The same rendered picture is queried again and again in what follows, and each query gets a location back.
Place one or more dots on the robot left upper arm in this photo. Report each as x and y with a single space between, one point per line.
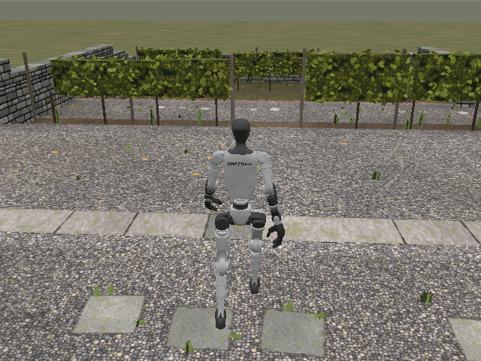
216 159

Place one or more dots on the robot right forearm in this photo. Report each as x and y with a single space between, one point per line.
274 207

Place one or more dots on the left robot hand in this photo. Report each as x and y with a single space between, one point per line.
209 206

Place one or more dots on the right robot foot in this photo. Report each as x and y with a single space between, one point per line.
254 289

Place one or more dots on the robot right upper arm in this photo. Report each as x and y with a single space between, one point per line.
267 174

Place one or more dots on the robot right shin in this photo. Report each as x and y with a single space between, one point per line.
256 262

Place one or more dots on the right robot hand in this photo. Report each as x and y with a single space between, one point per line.
280 232

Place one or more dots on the robot left forearm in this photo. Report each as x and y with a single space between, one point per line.
208 195

